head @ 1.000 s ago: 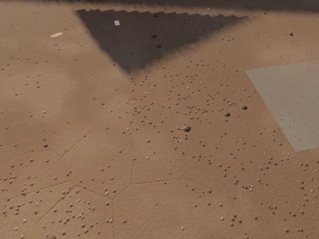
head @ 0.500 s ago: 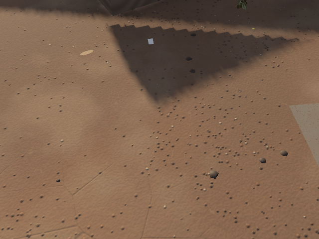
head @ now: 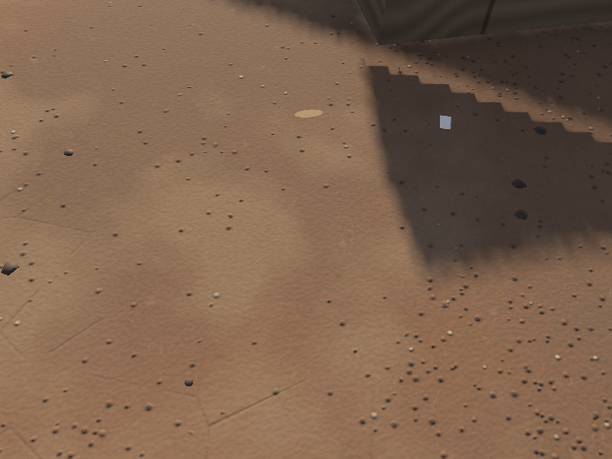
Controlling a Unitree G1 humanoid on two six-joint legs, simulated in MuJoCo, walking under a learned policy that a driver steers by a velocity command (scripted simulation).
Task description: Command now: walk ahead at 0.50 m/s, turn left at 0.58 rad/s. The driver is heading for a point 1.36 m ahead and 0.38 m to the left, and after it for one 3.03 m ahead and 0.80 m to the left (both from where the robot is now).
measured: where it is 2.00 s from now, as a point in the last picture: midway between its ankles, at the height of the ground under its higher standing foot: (250, 383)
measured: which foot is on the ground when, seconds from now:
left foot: down 0.00-0.36, up 0.38-0.84, down 0.86-1.00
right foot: up 0.00-0.34, down 0.36-0.88, up 0.90-1.00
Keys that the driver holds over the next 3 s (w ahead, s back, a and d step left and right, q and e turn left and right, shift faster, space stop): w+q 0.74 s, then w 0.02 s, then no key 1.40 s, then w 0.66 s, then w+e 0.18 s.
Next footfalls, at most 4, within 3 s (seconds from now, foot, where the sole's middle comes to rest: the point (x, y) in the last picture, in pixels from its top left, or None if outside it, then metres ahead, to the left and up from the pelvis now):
0.36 right None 0.40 -0.12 -0.77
0.86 left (196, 400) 0.57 0.24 -0.77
1.26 right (284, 339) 0.72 0.05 -0.77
2.88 left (129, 264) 0.93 0.45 -0.77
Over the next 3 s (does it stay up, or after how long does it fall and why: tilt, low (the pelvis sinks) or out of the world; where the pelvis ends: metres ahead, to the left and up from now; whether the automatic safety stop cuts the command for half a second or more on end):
stays up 0.87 0.31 0.00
